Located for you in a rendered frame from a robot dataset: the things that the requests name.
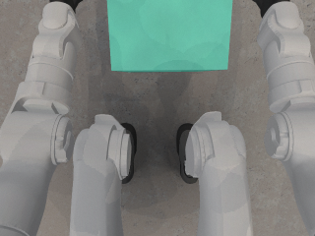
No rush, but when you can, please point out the robot right hand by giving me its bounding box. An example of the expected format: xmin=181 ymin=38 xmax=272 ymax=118
xmin=252 ymin=0 xmax=290 ymax=19

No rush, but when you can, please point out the right robot shin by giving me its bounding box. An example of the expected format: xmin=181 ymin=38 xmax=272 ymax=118
xmin=184 ymin=111 xmax=247 ymax=178

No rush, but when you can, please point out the robot left hand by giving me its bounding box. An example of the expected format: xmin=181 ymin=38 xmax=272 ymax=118
xmin=49 ymin=0 xmax=83 ymax=13

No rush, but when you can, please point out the carton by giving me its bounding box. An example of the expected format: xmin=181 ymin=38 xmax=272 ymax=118
xmin=106 ymin=0 xmax=233 ymax=73

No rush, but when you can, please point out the robot left thigh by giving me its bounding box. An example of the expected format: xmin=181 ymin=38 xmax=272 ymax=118
xmin=69 ymin=124 xmax=132 ymax=236

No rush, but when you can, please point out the robot right upper arm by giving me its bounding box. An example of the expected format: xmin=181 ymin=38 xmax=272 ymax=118
xmin=264 ymin=110 xmax=315 ymax=236

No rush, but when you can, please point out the left robot forearm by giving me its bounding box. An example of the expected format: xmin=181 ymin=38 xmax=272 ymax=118
xmin=0 ymin=1 xmax=83 ymax=158

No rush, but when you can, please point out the robot left upper arm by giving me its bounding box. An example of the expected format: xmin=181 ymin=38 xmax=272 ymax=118
xmin=0 ymin=111 xmax=75 ymax=236

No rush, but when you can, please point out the right robot forearm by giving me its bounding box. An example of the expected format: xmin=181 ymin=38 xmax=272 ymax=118
xmin=256 ymin=1 xmax=315 ymax=113

